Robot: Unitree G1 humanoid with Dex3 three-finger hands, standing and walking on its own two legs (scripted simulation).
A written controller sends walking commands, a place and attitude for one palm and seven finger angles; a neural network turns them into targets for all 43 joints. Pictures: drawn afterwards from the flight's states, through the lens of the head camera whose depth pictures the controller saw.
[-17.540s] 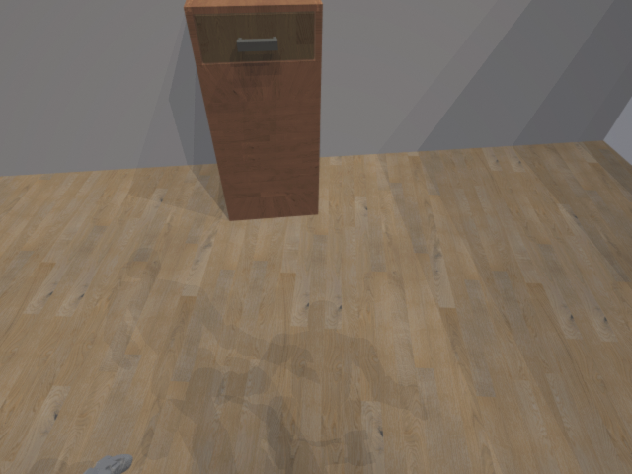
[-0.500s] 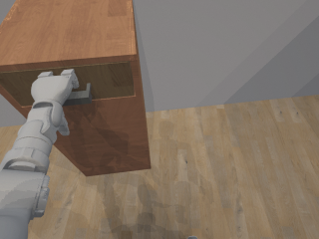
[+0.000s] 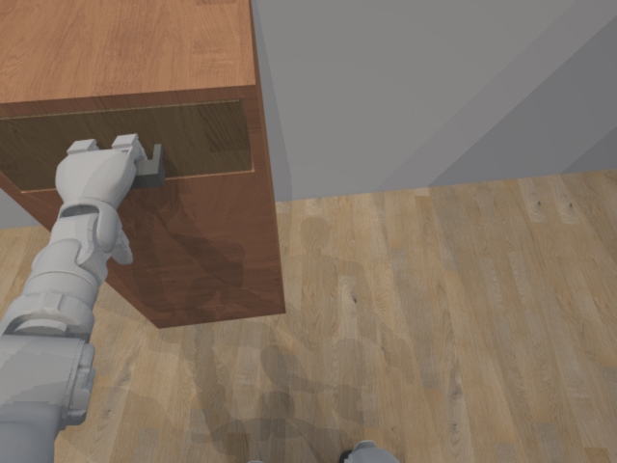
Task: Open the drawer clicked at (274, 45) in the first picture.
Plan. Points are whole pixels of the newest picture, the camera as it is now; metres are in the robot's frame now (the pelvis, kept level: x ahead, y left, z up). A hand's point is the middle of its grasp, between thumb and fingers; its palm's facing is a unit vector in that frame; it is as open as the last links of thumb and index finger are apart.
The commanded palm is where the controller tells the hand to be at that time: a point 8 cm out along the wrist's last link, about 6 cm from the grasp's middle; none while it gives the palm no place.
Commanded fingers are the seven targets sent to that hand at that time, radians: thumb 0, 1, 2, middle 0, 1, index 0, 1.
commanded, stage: lower the fingers behind the handle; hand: left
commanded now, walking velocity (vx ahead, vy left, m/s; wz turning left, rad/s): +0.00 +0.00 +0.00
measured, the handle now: (118, 165) +0.51 +0.26 +0.05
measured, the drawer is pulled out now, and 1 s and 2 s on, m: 0.00 0.00 0.02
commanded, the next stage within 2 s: close the thumb around the handle in 0.32 s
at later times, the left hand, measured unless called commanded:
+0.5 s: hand (114, 201) +0.46 +0.27 +0.03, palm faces -0.06 -0.02 -1.00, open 13.8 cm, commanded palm +0.44 +0.28 +0.08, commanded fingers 0.00 -0.22 0.42 -0.32 -1.23 -0.32 -1.23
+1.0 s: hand (114, 199) +0.47 +0.27 +0.03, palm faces -0.06 -0.01 -1.00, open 6.1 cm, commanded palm +0.45 +0.27 +0.08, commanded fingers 0.00 0.90 0.90 -0.40 -1.35 -0.40 -1.35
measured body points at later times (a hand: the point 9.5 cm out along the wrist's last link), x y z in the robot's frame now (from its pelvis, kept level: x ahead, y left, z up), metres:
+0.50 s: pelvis +0.00 +0.00 +0.00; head +0.10 -0.01 +0.44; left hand +0.46 +0.26 +0.09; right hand +0.03 -0.28 -0.13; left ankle -0.04 +0.10 -0.71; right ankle +0.02 -0.12 -0.71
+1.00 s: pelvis +0.00 +0.01 +0.00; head +0.10 +0.00 +0.44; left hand +0.47 +0.26 +0.09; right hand +0.01 -0.27 -0.13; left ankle -0.04 +0.10 -0.71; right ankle +0.02 -0.12 -0.71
